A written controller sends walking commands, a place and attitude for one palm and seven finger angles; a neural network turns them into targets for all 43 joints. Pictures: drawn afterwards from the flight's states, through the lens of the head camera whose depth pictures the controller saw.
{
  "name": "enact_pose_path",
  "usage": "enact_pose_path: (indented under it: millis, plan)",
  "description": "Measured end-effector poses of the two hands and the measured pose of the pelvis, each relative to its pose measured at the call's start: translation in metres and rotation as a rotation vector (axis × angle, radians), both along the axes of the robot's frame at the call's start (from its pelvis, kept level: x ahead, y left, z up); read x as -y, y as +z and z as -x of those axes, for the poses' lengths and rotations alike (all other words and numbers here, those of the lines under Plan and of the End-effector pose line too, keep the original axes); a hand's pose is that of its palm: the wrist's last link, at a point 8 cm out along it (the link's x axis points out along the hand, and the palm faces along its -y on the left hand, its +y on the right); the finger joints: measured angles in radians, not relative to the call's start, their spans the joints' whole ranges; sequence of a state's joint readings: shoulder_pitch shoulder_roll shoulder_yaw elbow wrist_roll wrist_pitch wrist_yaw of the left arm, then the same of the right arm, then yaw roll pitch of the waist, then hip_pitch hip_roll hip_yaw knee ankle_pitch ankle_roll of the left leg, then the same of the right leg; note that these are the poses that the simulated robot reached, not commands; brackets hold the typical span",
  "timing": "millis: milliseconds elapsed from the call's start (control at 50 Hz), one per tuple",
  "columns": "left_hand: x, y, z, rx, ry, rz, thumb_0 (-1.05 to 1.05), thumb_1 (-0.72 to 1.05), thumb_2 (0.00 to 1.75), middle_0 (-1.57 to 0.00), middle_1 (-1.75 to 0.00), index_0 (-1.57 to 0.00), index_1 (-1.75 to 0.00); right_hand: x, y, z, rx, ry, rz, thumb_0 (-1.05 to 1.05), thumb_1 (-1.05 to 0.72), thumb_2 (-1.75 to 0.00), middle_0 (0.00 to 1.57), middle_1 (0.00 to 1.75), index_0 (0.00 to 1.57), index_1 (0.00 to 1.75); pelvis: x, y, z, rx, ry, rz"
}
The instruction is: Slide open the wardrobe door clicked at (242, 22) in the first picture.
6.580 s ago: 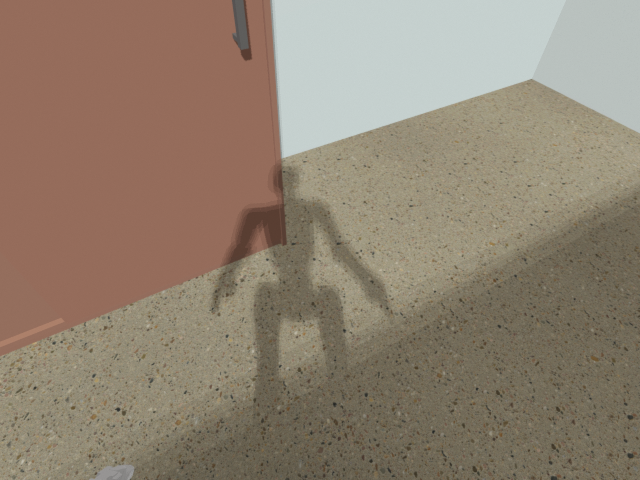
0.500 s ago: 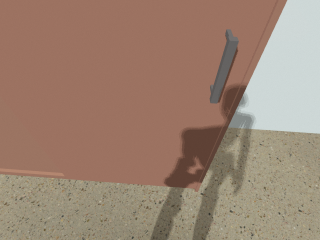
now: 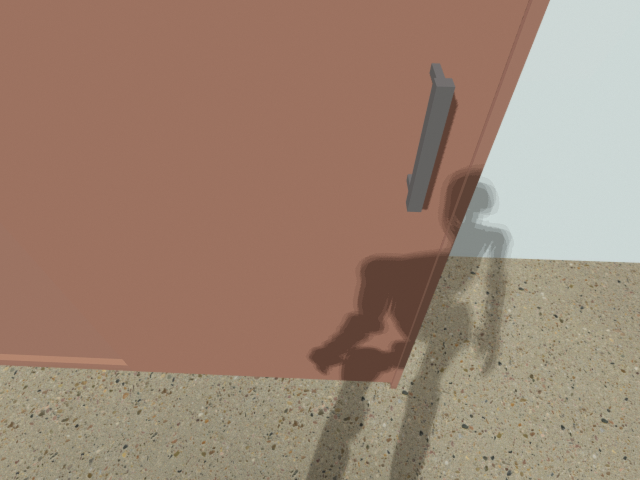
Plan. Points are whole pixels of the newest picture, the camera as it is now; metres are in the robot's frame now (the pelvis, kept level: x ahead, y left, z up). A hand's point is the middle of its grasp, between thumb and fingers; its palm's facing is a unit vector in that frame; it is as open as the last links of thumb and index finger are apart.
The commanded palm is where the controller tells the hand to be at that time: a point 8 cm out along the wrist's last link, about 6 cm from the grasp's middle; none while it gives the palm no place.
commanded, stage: look again from close up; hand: right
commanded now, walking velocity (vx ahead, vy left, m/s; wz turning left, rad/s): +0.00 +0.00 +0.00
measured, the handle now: (424, 143) +0.49 -0.11 +0.18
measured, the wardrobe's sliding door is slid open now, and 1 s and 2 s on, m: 0.00 0.00 0.00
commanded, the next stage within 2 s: raise the hand with hooked fingers in 0.58 s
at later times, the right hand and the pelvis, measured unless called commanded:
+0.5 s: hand out of the picture +0.01 -0.19 -0.17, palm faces +0.00 +0.97 -0.22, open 7.4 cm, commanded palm none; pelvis +0.00 +0.01 +0.00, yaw +0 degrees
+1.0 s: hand (498, 444) +0.18 -0.18 +0.00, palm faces -0.01 +1.00 -0.06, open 8.1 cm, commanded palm +0.12 -0.25 -0.01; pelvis -0.04 +0.03 -0.04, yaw -1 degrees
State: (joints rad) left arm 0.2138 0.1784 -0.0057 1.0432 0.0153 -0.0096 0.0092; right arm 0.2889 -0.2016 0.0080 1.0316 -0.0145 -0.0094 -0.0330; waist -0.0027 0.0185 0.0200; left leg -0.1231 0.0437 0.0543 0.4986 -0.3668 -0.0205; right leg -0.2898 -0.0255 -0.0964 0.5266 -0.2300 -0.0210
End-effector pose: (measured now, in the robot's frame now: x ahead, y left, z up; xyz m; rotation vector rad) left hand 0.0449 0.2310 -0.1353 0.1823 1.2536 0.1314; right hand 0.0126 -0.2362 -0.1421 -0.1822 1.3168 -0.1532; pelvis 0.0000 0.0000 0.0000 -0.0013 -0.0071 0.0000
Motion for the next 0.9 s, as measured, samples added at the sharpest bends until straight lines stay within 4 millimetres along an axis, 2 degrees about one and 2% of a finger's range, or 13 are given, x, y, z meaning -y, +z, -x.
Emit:
enact_pose_path:
  millis: [280,700,720,740,800,840,880,900]
  plan:
    - [-0.011,0.002,0.009,-0.039,0.009,-0.019,0.01,0.90,0.90,-0.20,-0.30,-0.20,-0.30,-0.003,0.001,0.010,-0.044,0.002,-0.006,0.00,-0.91,-0.90,0.20,0.30,0.20,0.30,-0.003,0.003,0.001,0.002,0.005,0.002]
    - [-0.021,0.001,0.018,-0.059,0.015,-0.012,0.01,0.90,0.90,-0.20,-0.30,-0.20,-0.30,-0.008,0.005,0.006,-0.026,0.006,0.014,0.00,-0.91,-0.90,0.20,0.30,0.20,0.30,-0.012,0.005,0.004,0.005,0.003,-0.002]
    - [-0.022,0.003,0.016,-0.026,0.023,-0.015,0.01,0.90,0.90,-0.20,-0.30,-0.20,-0.30,-0.008,0.011,-0.003,0.030,-0.049,0.006,0.00,-0.91,-0.90,0.20,0.30,0.20,0.30,-0.012,0.004,0.005,0.004,-0.001,-0.005]
    - [-0.022,0.006,0.011,0.033,0.020,-0.030,0.01,0.90,0.90,-0.20,-0.30,-0.20,-0.30,-0.005,0.025,-0.022,0.152,-0.090,0.010,0.01,-0.91,-0.90,0.20,0.30,0.20,0.30,-0.012,0.003,0.006,0.007,-0.004,-0.001]
    - [-0.024,0.016,-0.012,0.240,0.013,-0.049,0.01,0.90,0.90,-0.20,-0.30,-0.20,-0.30,-0.002,0.091,-0.087,0.628,-0.108,0.046,0.02,-0.89,-0.89,0.20,0.31,0.20,0.31,-0.014,-0.001,0.012,-0.003,-0.021,0.012]
    - [-0.026,0.021,-0.030,0.356,0.005,-0.049,0.01,0.90,0.90,-0.20,-0.30,-0.20,-0.30,-0.001,0.133,-0.123,0.904,-0.079,0.043,0.02,-0.87,-0.88,0.20,0.33,0.20,0.33,-0.016,-0.005,0.017,-0.023,-0.037,0.008]
    - [-0.030,0.025,-0.049,0.453,-0.002,-0.048,0.01,0.90,0.90,-0.20,-0.30,-0.20,-0.30,0.000,0.161,-0.148,1.131,-0.019,0.022,0.01,-0.84,-0.87,0.20,0.35,0.20,0.34,-0.019,-0.012,0.023,-0.063,-0.031,0.005]
    - [-0.033,0.027,-0.058,0.496,-0.006,-0.048,0.01,0.90,0.90,-0.20,-0.30,-0.20,-0.30,0.000,0.168,-0.155,1.219,0.022,0.002,0.01,-0.82,-0.86,0.20,0.36,0.20,0.36,-0.021,-0.017,0.026,-0.085,-0.024,0.005]
